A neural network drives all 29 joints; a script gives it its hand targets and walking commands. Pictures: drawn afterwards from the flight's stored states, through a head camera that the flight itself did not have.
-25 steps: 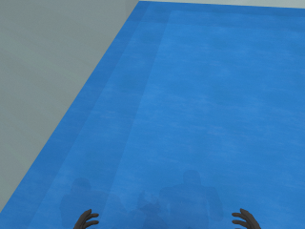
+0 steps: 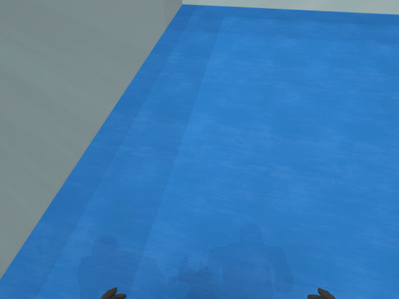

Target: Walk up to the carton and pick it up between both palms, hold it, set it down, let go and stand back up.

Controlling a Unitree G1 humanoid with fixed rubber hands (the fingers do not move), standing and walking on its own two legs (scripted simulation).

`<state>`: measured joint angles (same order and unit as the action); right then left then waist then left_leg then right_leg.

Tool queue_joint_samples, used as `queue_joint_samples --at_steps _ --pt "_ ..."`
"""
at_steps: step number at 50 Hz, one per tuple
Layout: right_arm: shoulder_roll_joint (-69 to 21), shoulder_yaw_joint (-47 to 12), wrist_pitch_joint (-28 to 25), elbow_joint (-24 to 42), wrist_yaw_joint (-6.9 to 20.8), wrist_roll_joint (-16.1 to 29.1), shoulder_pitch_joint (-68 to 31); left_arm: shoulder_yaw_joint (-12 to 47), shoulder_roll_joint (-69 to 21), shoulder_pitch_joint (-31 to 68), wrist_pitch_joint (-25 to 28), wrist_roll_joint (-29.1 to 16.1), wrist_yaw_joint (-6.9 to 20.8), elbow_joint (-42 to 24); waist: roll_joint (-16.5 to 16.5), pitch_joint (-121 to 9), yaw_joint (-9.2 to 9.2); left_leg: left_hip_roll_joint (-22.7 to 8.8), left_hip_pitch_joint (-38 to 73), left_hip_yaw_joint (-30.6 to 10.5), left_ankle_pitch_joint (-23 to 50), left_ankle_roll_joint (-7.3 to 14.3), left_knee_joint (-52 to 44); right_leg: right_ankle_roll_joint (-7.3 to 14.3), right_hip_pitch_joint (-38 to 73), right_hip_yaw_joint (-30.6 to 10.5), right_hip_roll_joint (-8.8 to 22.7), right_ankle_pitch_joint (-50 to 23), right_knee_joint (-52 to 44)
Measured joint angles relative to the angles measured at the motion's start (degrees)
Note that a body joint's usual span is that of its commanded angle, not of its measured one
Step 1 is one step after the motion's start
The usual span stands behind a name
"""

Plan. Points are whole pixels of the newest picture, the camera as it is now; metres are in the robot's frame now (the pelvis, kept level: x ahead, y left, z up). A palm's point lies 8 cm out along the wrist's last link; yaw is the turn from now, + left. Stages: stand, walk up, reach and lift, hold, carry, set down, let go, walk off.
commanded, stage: stand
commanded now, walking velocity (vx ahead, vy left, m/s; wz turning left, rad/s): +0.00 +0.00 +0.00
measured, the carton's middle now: out of the picture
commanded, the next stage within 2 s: walk up in 0.92 s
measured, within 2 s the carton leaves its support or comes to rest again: neither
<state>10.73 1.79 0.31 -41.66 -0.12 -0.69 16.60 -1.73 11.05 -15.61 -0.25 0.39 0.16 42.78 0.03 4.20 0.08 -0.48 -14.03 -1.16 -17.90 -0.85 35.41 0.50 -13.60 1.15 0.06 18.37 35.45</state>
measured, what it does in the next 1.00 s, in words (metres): stands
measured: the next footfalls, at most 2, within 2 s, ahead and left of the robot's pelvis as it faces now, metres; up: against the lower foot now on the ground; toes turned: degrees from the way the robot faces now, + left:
right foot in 1.40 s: +0.06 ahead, -0.23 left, +0.00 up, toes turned -24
left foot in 1.66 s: +0.18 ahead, -0.06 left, +0.00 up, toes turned -28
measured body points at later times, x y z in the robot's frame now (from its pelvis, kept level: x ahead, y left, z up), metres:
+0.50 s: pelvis +0.00 +0.00 +0.00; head +0.00 +0.00 +0.45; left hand +0.07 +0.24 -0.13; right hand +0.07 -0.24 -0.13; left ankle +0.02 +0.13 -0.73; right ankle +0.01 -0.11 -0.73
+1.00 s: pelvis +0.00 +0.00 +0.01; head +0.00 +0.00 +0.46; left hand +0.05 +0.24 -0.13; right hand +0.05 -0.24 -0.13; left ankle +0.02 +0.13 -0.73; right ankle +0.01 -0.11 -0.73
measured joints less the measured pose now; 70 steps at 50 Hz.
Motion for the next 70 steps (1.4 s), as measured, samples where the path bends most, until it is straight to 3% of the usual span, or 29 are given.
queue_joint_samples --at_steps 56,59,62,64,67,70 --pt "0.4 -1.2 -0.3 -9.4 -1.0 0.4 1.3 1.0 0.3 -1.9 0.3 -0.4 -1.1 8.6 -0.1 -1.3 0.11 0.0 1.9 -0.1 2.9 0.0 -5.3 -0.2 1.8 -0.5 -0.1 -3.0 -5.4" --pt "0.1 0.0 -0.6 -8.9 -1.4 -2.1 0.2 0.0 1.1 -3.0 -1.4 1.4 0.9 7.0 1.5 -1.5 2.12 -0.3 1.6 4.0 2.0 0.5 -4.8 -0.2 -3.1 -2.9 0.1 0.3 1.9" --pt "0.4 1.0 -1.9 -8.9 -2.6 -3.5 -2.0 -1.0 2.4 -3.3 -3.8 3.9 2.8 6.9 2.2 -1.2 1.62 -1.9 2.0 8.3 0.8 1.1 -4.2 -1.3 -10.5 -1.4 2.0 4.9 17.2" --pt "0.8 1.5 -2.6 -9.5 -3.1 -3.9 -3.1 -1.7 3.5 -2.7 -4.3 4.1 3.8 6.9 2.6 -0.4 1.34 -3.1 3.3 10.8 0.4 0.6 -4.3 -1.8 -12.9 -1.2 4.1 5.0 21.2" --pt "2.1 2.3 -2.7 -10.3 -3.0 -4.3 -4.0 -2.8 4.7 -1.7 -4.3 3.4 5.1 6.5 2.3 0.7 1.28 -5.2 5.4 13.9 -1.1 -0.2 -3.4 -1.9 -13.1 -1.7 7.5 5.0 18.4" --pt "4.1 3.3 -1.9 -11.2 -2.4 -4.8 -4.2 -3.5 5.3 -1.4 -3.0 1.9 6.0 5.9 0.4 0.6 1.45 -8.7 6.2 15.9 -4.8 -0.5 1.3 -0.6 -9.4 -0.9 9.4 3.6 9.9"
